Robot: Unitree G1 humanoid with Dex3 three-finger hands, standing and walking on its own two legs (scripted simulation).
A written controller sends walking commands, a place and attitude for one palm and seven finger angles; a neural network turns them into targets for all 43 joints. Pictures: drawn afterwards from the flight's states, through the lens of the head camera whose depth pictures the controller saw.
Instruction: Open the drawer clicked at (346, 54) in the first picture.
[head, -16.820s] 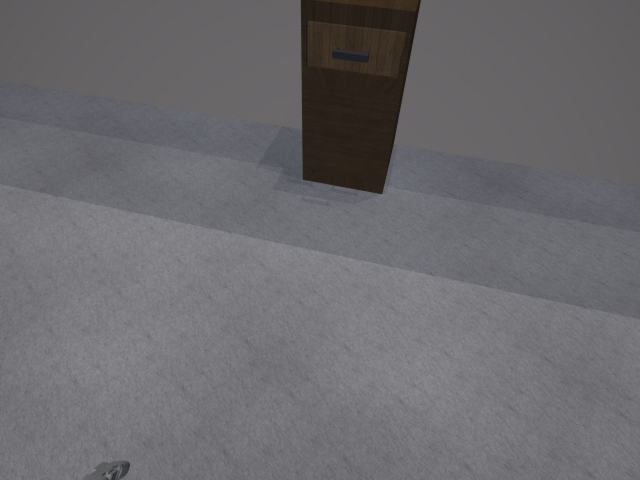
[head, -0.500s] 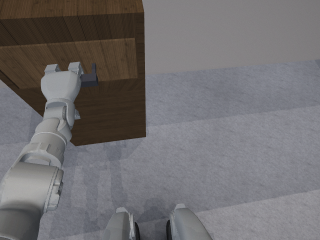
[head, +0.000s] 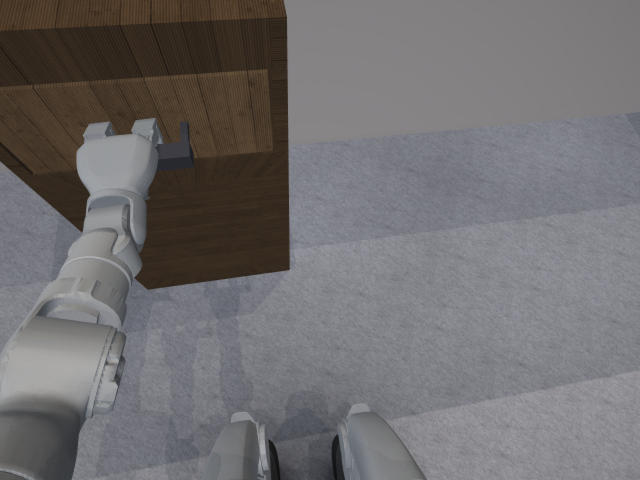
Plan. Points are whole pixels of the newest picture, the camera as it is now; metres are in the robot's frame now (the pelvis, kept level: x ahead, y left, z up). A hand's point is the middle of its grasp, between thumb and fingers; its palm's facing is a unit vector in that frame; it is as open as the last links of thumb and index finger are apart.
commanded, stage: pull the drawer open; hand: left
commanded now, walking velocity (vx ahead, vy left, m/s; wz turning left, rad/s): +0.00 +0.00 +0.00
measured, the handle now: (140, 146) +0.56 +0.20 -0.01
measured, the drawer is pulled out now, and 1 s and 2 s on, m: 0.00 0.04 0.09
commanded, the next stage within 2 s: none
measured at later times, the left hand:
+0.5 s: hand (137, 202) +0.48 +0.20 -0.03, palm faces -0.07 -0.06 -1.00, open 5.9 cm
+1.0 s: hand (136, 215) +0.46 +0.20 -0.03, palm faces -0.07 -0.02 -1.00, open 5.9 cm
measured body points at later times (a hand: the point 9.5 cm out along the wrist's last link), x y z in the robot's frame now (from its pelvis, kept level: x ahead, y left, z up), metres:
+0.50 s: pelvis +0.03 +0.00 +0.02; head +0.17 +0.00 +0.45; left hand +0.48 +0.20 +0.03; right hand +0.05 -0.26 -0.11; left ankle +0.02 +0.09 -0.64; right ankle +0.01 -0.12 -0.64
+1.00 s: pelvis +0.03 +0.00 +0.02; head +0.15 +0.00 +0.45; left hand +0.46 +0.20 +0.03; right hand +0.10 -0.26 -0.12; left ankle +0.02 +0.09 -0.64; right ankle +0.01 -0.12 -0.64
